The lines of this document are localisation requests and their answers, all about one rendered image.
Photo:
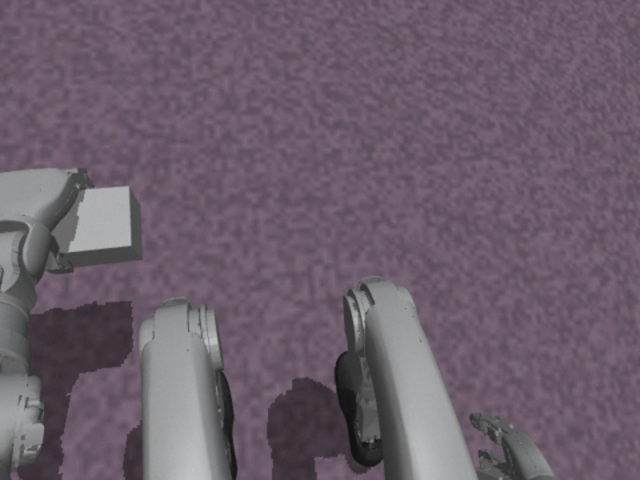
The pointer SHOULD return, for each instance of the carton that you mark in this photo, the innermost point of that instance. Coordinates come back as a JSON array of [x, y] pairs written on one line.
[[102, 227]]

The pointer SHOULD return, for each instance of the right robot hand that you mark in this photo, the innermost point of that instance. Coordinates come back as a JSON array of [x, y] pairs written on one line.
[[522, 460]]

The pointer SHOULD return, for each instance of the right robot foot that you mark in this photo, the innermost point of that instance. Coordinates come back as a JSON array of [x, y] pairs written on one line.
[[364, 453]]

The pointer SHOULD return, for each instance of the left robot arm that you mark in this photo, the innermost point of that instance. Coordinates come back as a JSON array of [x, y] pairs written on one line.
[[24, 248]]

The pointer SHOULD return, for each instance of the left robot hand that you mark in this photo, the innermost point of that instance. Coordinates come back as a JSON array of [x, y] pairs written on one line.
[[46, 195]]

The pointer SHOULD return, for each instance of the left robot foot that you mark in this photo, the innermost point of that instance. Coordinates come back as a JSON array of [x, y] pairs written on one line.
[[228, 425]]

